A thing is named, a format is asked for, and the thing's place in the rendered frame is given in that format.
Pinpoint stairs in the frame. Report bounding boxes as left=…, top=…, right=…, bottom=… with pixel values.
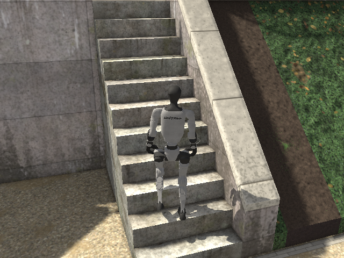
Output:
left=92, top=1, right=243, bottom=258

